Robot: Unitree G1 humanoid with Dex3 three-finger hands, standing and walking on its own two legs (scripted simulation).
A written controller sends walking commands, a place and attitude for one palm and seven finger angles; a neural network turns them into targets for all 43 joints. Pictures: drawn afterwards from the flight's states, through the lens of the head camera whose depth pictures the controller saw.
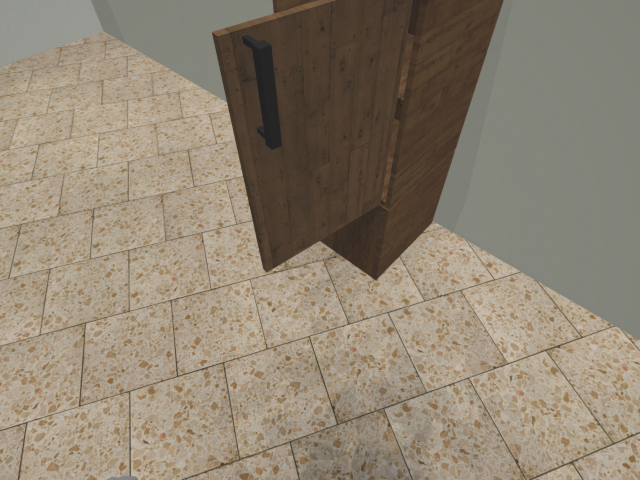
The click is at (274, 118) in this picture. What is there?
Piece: cupboard door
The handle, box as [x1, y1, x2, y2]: [242, 35, 281, 149]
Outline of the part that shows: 245,35 242,36 243,42 253,51 263,120 263,126 257,127 257,131 265,139 266,144 271,149 273,149 281,145 271,46 263,40 258,42 250,36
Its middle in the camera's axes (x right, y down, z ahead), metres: -0.10 -0.23 +0.62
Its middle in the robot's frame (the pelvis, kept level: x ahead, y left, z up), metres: +0.65 +0.12 +0.14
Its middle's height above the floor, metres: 0.92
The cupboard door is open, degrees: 80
